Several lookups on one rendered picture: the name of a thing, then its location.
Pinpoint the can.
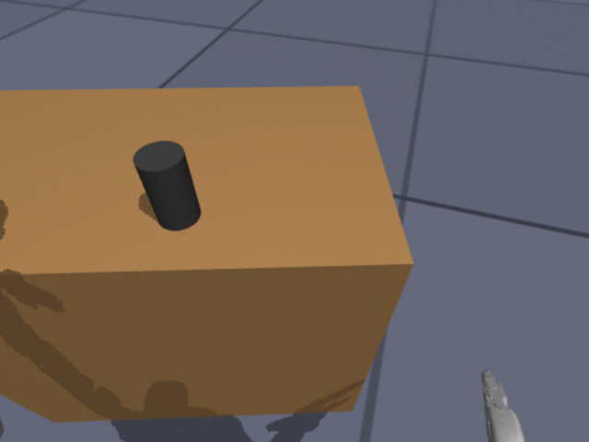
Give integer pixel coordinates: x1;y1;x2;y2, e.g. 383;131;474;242
133;141;201;231

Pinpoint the right robot hand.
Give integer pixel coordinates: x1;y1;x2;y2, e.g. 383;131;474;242
481;370;525;442

